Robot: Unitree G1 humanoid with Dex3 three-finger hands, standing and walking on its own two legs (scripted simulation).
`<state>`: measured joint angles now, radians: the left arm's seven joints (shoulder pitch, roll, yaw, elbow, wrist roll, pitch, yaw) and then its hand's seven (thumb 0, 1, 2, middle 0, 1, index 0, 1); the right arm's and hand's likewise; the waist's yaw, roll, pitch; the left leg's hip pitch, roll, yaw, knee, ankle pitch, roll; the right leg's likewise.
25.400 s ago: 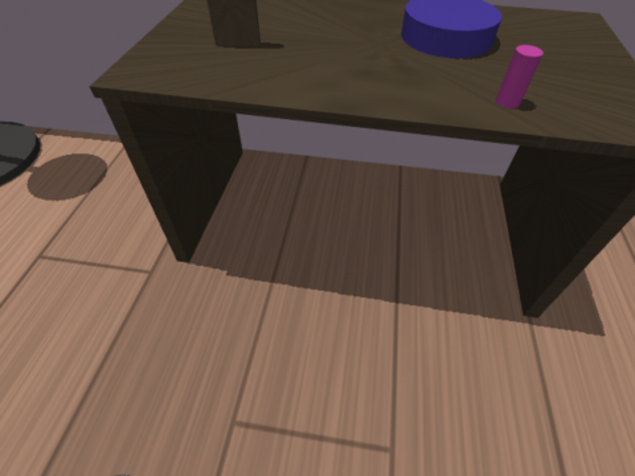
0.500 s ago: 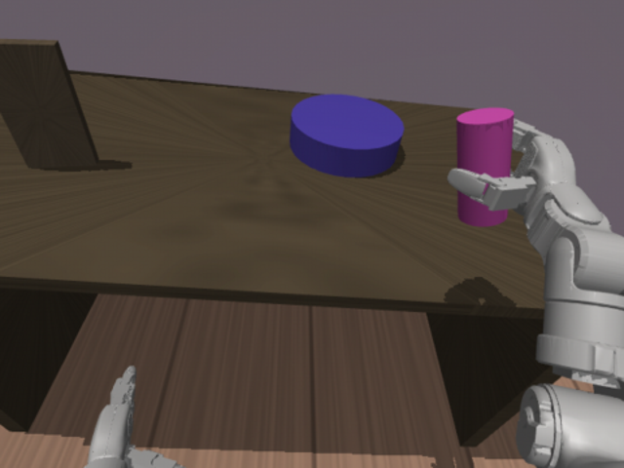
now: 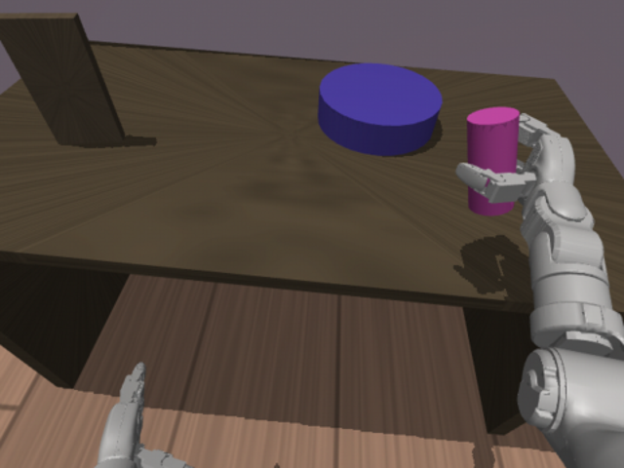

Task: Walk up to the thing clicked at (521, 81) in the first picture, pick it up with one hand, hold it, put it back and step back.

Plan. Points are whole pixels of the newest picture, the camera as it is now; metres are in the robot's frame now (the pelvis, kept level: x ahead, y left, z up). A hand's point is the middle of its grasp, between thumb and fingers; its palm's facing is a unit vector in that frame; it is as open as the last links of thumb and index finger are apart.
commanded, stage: crouch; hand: right
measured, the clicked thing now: (491, 163) +0.43 -0.19 +0.19
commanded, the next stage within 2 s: lower in 0.56 s
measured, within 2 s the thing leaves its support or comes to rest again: neither
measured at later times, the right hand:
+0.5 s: hand (489, 159) +0.48 -0.20 +0.16, palm faces +0.19 +0.98 +0.00, open 9.4 cm
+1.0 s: hand (478, 180) +0.49 -0.21 +0.11, palm faces +0.18 +0.98 +0.00, open 9.4 cm
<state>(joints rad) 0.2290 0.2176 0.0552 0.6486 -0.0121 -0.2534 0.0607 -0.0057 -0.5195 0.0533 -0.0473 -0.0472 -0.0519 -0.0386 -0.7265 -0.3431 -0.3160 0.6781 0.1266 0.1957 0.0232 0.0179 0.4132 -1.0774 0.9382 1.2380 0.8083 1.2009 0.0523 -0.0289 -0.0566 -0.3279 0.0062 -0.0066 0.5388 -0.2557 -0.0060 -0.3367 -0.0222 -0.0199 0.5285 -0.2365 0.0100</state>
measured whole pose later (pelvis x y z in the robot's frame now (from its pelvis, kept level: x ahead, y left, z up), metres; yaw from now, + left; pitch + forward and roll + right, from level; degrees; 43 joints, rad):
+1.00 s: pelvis +0.01 -0.01 -0.01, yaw +1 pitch +10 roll +1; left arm 0.24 0.22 0.05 0.51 0.00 -0.11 0.05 0.00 -0.54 0.07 -0.05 -0.04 -0.04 -0.04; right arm -0.80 -0.42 -0.37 1.00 0.10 -0.17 0.07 0.02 0.42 -1.09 0.94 1.24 0.81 1.21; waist 0.11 0.00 -0.07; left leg -0.51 -0.01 -0.01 0.63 -0.30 -0.01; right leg -0.53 -0.04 -0.02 0.65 -0.30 0.00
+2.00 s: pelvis +0.01 -0.01 -0.04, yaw +1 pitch +16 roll +2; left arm 0.29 0.24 0.05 0.31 0.03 -0.08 0.02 -0.01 -0.52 0.05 -0.06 -0.05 -0.06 -0.04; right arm -0.79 -0.45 -0.43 1.06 0.07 -0.30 0.08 0.02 0.38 -0.94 0.99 1.13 0.87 1.10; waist 0.16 0.00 -0.12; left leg -0.72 -0.02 0.00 0.82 -0.38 -0.01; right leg -0.75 -0.05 0.00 0.87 -0.39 0.00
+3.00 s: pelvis +0.02 -0.01 -0.02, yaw +0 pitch +12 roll +2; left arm 0.29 0.24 -0.02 0.40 -0.02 -0.06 0.05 -0.01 -0.52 0.05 -0.05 -0.05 -0.05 -0.04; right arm -0.91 -0.63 -0.44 1.09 0.09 -0.10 0.20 -0.02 0.52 -0.08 0.12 0.11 0.12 0.10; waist 0.11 -0.03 -0.15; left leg -0.57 -0.01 0.01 0.71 -0.36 -0.01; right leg -0.61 -0.04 0.00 0.76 -0.37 0.00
